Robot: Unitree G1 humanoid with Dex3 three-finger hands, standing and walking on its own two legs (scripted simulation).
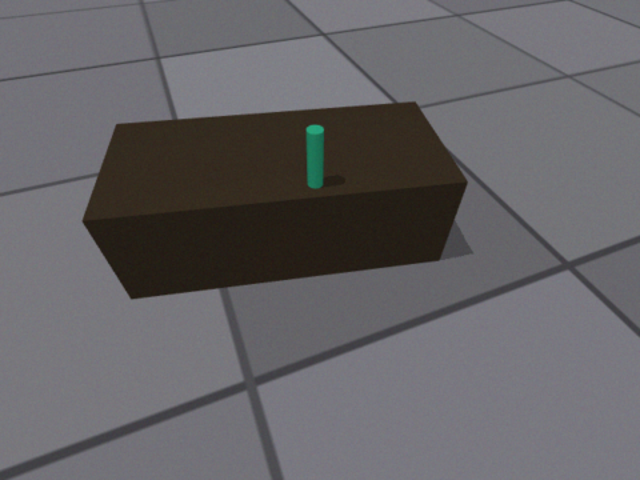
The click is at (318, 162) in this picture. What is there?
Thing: slim round
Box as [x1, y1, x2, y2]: [306, 125, 323, 188]
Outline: 310,125 306,128 307,183 310,187 316,188 322,185 323,128 319,125
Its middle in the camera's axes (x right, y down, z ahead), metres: -0.02 -0.29 +1.24
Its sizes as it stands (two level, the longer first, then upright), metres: 0.054 0.054 0.205
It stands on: a support 0.42 m high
